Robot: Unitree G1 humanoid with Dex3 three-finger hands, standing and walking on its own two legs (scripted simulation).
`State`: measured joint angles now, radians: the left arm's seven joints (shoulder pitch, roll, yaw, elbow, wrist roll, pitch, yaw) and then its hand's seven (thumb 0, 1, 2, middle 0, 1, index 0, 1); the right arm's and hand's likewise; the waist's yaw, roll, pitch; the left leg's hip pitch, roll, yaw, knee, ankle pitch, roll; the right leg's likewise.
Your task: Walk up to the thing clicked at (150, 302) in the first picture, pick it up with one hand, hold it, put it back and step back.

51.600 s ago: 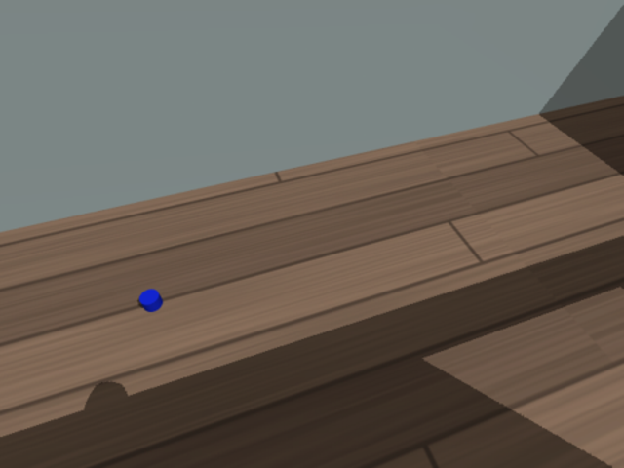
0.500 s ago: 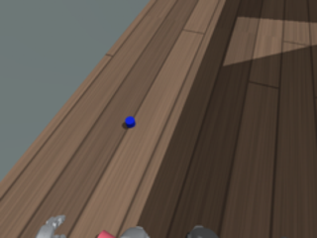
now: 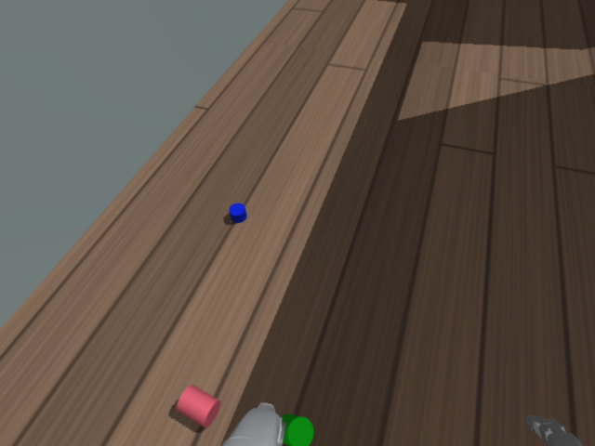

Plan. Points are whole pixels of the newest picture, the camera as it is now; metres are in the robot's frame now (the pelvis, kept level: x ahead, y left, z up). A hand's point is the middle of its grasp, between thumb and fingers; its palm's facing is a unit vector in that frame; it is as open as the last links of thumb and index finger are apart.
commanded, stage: step back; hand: left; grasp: from above
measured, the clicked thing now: (238, 213) +1.06 +0.38 -0.73
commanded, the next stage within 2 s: stand in 1.08 s
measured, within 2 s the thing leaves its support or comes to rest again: neither
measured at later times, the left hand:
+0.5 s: hand out of the picture +0.01 +0.28 -0.13, palm faces +0.08 -0.91 -0.41, open 7.3 cm
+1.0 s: hand out of the picture +0.08 +0.30 -0.15, palm faces +0.11 -0.92 -0.37, open 7.3 cm
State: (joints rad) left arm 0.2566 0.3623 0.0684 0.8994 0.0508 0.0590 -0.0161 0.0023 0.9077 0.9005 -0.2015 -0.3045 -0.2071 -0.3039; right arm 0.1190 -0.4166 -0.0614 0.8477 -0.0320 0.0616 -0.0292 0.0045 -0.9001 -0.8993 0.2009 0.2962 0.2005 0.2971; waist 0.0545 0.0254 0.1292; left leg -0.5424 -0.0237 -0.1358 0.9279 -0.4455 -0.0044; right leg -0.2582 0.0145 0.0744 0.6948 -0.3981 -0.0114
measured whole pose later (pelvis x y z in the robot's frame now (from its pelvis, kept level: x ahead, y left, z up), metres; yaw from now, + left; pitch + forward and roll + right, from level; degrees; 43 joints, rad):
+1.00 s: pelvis +0.02 +0.02 +0.01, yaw +5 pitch -2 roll +0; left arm 0.13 0.40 0.04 0.99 0.00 0.00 0.01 0.00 0.91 0.90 -0.20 -0.30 -0.21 -0.30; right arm 0.13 -0.33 -0.02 1.03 -0.02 0.00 0.00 0.01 -0.90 -0.90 0.20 0.30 0.20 0.30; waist 0.02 -0.03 0.10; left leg -0.29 0.02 -0.01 0.63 -0.31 -0.01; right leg -0.24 -0.03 0.00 0.61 -0.33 0.01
